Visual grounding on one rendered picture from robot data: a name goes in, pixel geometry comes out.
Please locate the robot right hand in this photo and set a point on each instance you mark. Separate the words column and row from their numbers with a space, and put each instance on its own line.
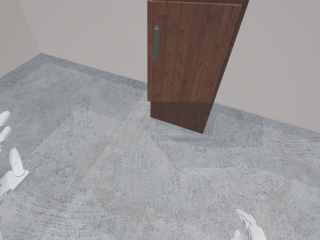
column 254, row 232

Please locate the robot left hand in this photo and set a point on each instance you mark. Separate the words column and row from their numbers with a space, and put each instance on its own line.
column 14, row 178

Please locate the cupboard door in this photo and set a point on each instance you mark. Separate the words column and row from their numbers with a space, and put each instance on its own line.
column 193, row 41

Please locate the handle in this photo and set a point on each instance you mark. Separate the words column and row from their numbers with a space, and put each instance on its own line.
column 156, row 42

